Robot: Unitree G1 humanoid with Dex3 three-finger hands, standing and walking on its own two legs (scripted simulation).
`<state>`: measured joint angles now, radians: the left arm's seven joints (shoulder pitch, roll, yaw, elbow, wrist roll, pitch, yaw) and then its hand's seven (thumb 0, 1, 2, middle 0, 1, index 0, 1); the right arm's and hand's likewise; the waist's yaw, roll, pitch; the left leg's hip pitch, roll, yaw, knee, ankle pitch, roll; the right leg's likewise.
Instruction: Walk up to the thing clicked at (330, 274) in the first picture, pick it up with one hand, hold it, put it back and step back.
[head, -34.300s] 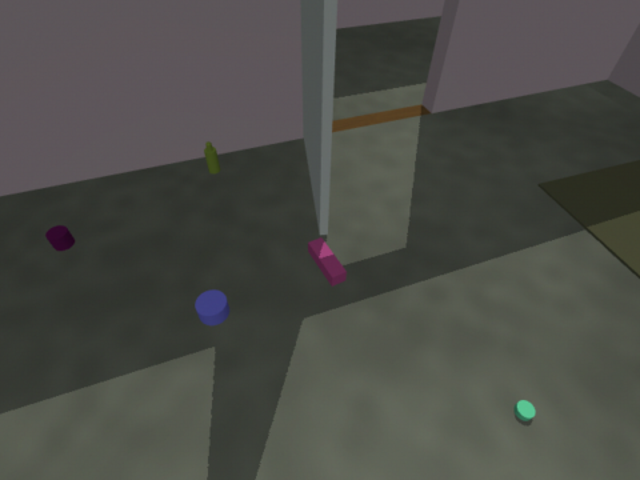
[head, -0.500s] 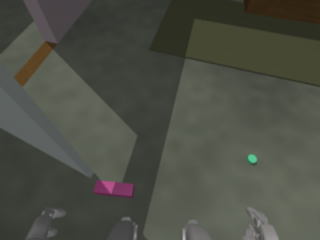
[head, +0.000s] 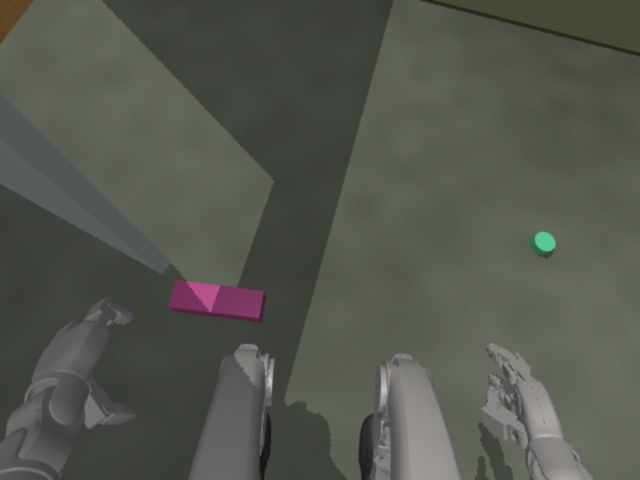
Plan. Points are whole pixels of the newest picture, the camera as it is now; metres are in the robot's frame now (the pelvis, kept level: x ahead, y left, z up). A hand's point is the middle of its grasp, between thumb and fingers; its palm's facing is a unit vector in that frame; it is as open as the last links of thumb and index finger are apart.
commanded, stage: rise first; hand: left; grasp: from above
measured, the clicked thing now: (219, 301) +0.42 +0.24 -0.50
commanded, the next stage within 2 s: approach in 1.70 s
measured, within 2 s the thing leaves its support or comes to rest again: neither
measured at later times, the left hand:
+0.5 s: hand (151, 331) +0.31 +0.31 -0.29, palm faces -0.50 -0.22 -0.84, open 14.2 cm
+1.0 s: hand (168, 318) +0.35 +0.30 -0.35, palm faces -0.48 -0.07 -0.87, open 14.2 cm
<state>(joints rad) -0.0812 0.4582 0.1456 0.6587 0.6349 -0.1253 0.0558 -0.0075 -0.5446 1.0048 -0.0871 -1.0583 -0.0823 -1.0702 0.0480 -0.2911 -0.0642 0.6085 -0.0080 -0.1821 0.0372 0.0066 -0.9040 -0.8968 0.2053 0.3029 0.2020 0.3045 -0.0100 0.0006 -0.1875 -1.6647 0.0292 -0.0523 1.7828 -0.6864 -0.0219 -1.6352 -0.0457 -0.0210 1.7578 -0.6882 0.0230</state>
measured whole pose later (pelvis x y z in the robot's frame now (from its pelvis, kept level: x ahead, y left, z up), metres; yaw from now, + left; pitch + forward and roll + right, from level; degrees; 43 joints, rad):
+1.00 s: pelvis -0.05 +0.01 -0.19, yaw -4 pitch +32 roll -7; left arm -0.68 0.67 0.14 1.26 1.26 -0.36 0.37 0.00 -0.53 1.04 -0.09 -0.94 -0.07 -0.96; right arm 0.07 -0.26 -0.04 0.78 -0.14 -0.04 0.13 0.00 -0.90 -0.90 0.20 0.30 0.20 0.30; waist -0.11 -0.02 -0.09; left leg -2.27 0.00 -0.13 2.37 -0.67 -0.01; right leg -2.19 -0.03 -0.04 2.30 -0.66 0.04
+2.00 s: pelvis -0.03 +0.00 -0.21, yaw -4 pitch +33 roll -6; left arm -0.79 0.68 0.10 1.43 1.35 -0.36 0.53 0.00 -0.51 1.01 -0.08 -1.03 -0.09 -1.03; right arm 0.06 -0.27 -0.02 0.83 -0.21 -0.07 0.15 0.00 -0.91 -0.89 0.20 0.30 0.20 0.30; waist -0.17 -0.03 -0.06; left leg -2.33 0.00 -0.14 2.46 -0.70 -0.03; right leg -2.27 -0.02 -0.03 2.39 -0.70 0.04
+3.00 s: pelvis -0.04 +0.01 -0.21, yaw -5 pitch +33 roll -7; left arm -0.91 0.72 0.12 1.52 1.30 -0.24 0.44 0.00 -0.50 1.04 -0.09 -1.06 -0.10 -1.07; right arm 0.10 -0.27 0.03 0.79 -0.22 -0.08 0.16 0.00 -0.91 -0.89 0.20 0.30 0.20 0.30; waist -0.25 0.00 -0.04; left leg -2.34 0.00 -0.15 2.46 -0.70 -0.02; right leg -2.27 -0.01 -0.04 2.38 -0.68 0.05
